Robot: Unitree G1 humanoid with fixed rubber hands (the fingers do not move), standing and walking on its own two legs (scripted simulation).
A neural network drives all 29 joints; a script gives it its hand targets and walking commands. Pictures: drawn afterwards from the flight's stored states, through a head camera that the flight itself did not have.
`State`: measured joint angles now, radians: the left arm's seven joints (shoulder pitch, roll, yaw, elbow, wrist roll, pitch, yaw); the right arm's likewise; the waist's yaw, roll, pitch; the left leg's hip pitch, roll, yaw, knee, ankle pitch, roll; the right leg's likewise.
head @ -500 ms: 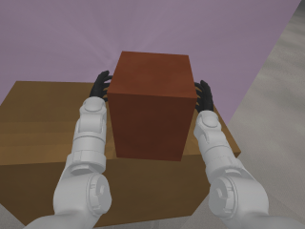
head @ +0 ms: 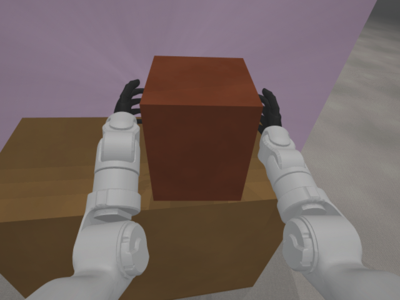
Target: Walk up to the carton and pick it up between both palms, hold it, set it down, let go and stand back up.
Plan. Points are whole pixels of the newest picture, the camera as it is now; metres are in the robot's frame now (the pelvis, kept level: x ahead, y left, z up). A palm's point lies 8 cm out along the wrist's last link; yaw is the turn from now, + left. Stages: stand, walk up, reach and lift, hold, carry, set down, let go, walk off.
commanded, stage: reach and lift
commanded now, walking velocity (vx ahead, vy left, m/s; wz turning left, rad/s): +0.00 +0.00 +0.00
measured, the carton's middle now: (198, 129) +0.44 +0.00 +0.15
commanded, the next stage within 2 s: hold in 1.28 s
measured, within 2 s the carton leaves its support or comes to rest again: neither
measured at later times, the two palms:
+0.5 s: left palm (123, 112) +0.38 +0.15 +0.22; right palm (273, 120) +0.38 -0.14 +0.22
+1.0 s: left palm (119, 106) +0.38 +0.16 +0.23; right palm (273, 111) +0.38 -0.13 +0.24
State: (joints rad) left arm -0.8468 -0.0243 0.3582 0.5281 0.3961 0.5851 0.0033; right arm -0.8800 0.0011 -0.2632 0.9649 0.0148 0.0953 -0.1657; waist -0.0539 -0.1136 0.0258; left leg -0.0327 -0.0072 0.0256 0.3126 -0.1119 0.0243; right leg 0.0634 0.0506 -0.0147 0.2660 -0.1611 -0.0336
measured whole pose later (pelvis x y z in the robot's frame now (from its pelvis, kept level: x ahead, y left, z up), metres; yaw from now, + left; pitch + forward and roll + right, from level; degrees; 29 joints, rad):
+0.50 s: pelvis -0.01 +0.00 +0.00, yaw +1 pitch -9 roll -1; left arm -0.87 -0.01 0.37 0.46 0.39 0.71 -0.01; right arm -0.93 -0.03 -0.17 0.92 0.10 0.22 -0.19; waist -0.08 -0.09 0.01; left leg -0.06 -0.01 0.01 0.32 -0.10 0.02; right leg 0.04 0.05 -0.03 0.29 -0.17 -0.04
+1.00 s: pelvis +0.00 -0.01 +0.00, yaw +2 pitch -10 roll -1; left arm -0.82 0.00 0.35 0.31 0.38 0.79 -0.03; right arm -0.91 -0.04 -0.06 0.79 0.21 0.31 -0.24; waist -0.10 -0.09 0.00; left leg -0.05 -0.01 -0.01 0.35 -0.13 0.01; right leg 0.07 0.05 -0.05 0.28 -0.18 -0.04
